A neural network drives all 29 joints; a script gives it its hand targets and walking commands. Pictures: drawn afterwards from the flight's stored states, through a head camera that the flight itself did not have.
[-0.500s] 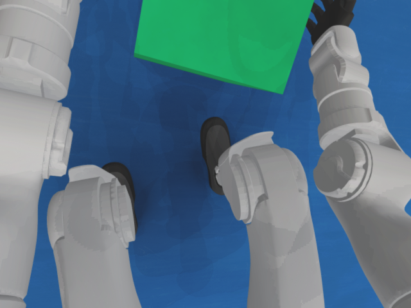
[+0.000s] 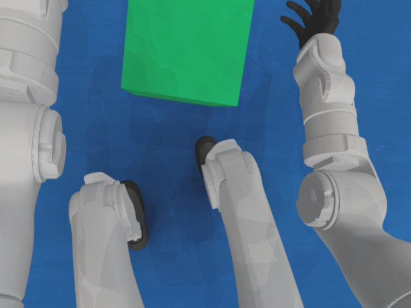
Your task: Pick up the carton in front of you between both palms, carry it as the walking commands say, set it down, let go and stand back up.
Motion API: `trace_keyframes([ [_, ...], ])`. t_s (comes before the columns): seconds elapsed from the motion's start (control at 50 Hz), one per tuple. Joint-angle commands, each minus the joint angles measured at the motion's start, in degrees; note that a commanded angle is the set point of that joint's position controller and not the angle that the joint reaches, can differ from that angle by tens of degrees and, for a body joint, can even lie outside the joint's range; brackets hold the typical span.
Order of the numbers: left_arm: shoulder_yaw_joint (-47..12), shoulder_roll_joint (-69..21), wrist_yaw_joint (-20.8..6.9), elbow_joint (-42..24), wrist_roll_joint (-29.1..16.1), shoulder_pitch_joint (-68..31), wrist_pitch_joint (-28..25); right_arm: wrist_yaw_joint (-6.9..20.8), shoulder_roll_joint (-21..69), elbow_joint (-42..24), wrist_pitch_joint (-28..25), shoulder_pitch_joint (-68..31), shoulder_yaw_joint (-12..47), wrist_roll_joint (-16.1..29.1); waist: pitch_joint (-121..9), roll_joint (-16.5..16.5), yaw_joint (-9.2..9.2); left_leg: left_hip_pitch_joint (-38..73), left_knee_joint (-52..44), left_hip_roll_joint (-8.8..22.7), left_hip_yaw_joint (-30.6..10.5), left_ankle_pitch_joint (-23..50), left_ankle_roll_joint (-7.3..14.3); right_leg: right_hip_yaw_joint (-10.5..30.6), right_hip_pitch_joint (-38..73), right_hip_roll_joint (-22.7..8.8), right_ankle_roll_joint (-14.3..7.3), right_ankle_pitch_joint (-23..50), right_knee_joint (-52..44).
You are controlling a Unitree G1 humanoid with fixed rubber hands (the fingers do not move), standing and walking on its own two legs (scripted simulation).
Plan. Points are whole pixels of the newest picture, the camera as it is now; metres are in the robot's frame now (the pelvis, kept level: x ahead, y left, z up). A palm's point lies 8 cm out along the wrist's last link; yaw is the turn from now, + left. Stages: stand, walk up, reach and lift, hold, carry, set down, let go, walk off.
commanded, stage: set down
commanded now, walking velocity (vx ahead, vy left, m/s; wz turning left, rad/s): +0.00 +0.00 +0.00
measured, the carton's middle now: (182, 53) +0.50 -0.10 -0.33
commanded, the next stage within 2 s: let go in 0.60 s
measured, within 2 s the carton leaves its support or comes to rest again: neither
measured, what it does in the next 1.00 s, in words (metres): rises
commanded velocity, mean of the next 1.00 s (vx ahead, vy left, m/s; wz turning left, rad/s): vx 0.00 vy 0.00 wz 0.00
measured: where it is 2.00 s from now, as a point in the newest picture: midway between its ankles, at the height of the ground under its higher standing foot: (175, 203)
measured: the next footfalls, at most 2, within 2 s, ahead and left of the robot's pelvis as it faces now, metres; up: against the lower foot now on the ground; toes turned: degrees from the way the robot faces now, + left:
none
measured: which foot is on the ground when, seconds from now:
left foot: down 0.00-1.00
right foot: down 0.00-1.00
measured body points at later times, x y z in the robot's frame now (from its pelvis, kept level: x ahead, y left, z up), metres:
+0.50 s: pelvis +0.03 +0.01 +0.12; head +0.35 +0.00 +0.44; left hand +0.63 +0.08 +0.02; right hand +0.48 -0.29 +0.03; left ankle +0.08 +0.13 -0.42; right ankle +0.15 -0.13 -0.42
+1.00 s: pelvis +0.07 -0.01 +0.25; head +0.30 -0.01 +0.63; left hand +0.50 +0.13 +0.13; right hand +0.40 -0.26 +0.15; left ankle +0.08 +0.13 -0.42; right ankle +0.15 -0.13 -0.42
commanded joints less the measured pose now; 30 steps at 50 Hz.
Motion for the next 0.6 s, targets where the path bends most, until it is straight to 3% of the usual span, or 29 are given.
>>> trace_keyframes([
  [0.0, 2.15, 5.31, -0.6, -4.87, 1.33, -15.82, -1.01, 0.28, -5.18, -7.01, -0.29, -10.4, -0.58, -0.84, -63.35, 5.05, -3.3, 17.32, -14.84, -3.35, 5.85, 3.88, 2.45, -8.36, 47.41, 1.82, 2.56, 14.73, -9.2],
  [0.14, 2.4, 3.3, -1.21, -10.21, 3.3, -14.75, 0.55, 1.0, -5.91, -10.79, 1.14, -5.7, -3.04, -2.34, -71.67, 10.23, -5.08, 29.42, -21.22, -4.09, 5.7, 9.33, 1.46, -9.68, 48.78, 2.15, 2.04, 18.9, -15.42],
  [0.26, 3.17, 1.32, -1.33, -15.07, 4.99, -11.94, 1.97, 2.36, -5.78, -13.87, 2.09, -1.59, -4.09, -2.81, -74.97, 13.39, -5.14, 38.62, -26.29, -4.44, 5.34, 16.22, 0.46, -10.48, 50.37, 2.48, 1.6, 24.04, -20.58],
  [0.58, 7.51, -1.87, -2.68, -13.49, 8.45, -2.84, 2.0, 5.3, -2.79, -13.92, 2.13, 5.4, -5.86, -6.24, -68.52, 11.06, -4.18, 49.13, -44.39, -4.17, 3.55, 23.04, -0.04, -9.6, 59.43, 2.08, 1.92, 28.49, -36.55],
])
